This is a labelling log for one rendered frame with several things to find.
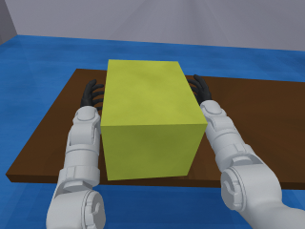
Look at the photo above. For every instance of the left robot upper arm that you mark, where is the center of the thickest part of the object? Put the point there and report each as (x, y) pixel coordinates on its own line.
(77, 210)

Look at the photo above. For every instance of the table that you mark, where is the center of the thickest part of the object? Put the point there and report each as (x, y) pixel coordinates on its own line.
(268, 114)

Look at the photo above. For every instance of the right robot upper arm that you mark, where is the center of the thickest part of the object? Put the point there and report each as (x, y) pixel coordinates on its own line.
(254, 192)

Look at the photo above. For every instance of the robot right forearm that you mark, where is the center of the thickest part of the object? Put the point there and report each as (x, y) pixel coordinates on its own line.
(229, 148)

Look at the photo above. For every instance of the carton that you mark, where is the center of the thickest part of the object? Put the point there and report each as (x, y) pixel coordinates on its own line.
(151, 123)

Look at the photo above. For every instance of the right robot hand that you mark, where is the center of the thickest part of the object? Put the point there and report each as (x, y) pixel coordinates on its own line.
(201, 90)

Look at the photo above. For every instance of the robot left forearm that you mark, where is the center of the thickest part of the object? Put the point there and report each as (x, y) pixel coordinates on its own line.
(80, 172)

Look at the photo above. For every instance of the left robot hand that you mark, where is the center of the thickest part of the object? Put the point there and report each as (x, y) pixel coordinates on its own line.
(88, 95)

